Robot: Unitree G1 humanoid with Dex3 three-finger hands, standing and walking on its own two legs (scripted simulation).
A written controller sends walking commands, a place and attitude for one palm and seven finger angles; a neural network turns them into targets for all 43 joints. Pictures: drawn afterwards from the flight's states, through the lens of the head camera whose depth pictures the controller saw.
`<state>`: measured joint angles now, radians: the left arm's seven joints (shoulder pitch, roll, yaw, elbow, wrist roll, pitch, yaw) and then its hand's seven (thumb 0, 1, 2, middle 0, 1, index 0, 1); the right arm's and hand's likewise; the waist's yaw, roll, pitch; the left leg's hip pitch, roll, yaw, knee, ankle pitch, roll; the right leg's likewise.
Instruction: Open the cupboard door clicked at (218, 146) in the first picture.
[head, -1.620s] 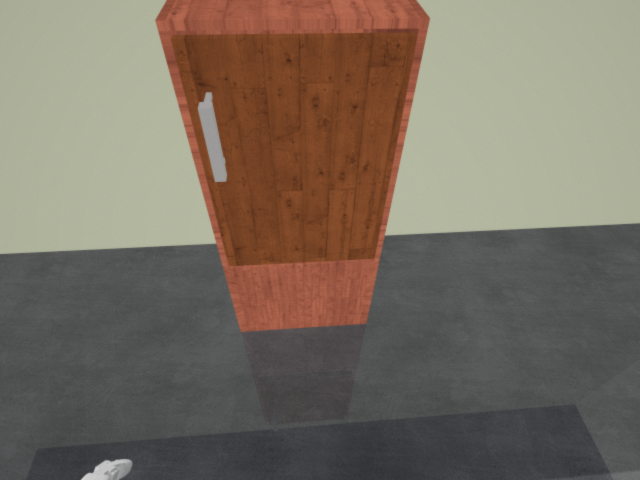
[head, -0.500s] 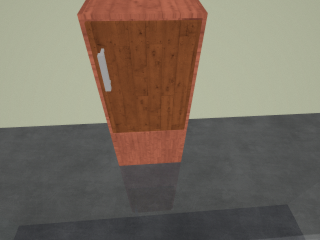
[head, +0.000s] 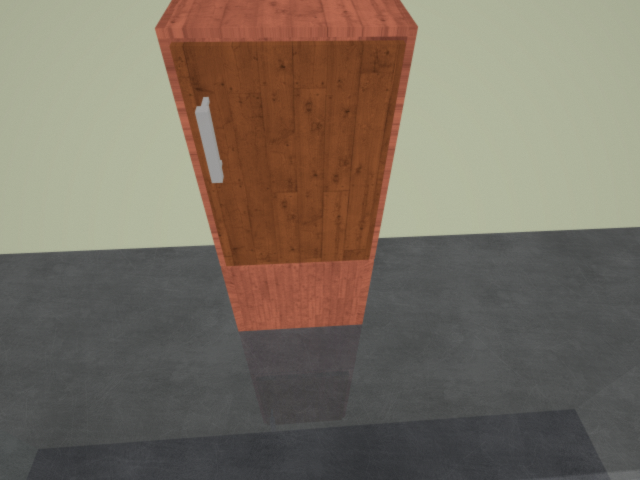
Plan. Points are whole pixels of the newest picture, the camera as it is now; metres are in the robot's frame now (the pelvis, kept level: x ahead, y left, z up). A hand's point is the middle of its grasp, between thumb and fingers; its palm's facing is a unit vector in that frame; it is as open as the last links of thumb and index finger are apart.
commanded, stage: turn to face it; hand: left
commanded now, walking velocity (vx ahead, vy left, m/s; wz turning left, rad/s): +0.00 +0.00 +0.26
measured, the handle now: (211, 141) +0.69 +0.26 +0.05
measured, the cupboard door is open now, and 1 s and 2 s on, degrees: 0 0 0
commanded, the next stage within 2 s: take the last steps up to it in 0.08 s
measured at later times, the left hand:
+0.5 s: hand out of the picture +0.00 +0.20 -0.20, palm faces +0.08 -0.98 -0.16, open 7.4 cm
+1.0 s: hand (219, 458) +0.19 +0.16 -0.17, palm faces +0.15 -0.96 -0.24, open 7.2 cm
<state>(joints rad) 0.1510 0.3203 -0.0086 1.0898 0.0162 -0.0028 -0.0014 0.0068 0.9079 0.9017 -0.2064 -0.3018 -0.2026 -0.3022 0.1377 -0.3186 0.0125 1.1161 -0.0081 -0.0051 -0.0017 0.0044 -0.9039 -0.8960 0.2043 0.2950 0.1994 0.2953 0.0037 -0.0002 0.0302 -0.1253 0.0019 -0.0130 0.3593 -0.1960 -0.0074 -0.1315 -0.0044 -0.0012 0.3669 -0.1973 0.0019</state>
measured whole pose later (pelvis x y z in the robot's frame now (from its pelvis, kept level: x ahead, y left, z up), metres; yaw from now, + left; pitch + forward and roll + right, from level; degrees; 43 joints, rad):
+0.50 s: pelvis +0.04 +0.02 -0.02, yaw +3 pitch -1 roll +0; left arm 0.34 0.20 0.01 1.11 0.03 0.02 0.00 0.01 0.91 0.90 -0.21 -0.30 -0.20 -0.30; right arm 0.33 -0.16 0.00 1.12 -0.02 0.00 0.00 0.00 -0.91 -0.90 0.20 0.29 0.20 0.30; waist 0.01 -0.04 -0.02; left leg -0.20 -0.01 0.00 0.58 -0.37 0.02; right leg -0.20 -0.04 -0.05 0.63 -0.42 -0.01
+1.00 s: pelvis +0.14 -0.02 -0.01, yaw +7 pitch -1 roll +0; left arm 0.19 0.15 0.03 1.02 0.02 -0.02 0.04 0.00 0.95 0.90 -0.21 -0.30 -0.20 -0.30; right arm 0.31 -0.17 -0.04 1.11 -0.01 0.02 -0.03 0.00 -0.91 -0.90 0.20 0.29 0.19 0.29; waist -0.01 0.03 0.05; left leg -0.39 0.05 0.04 0.95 -0.42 -0.02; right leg -0.24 -0.02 -0.16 0.50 -0.24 -0.06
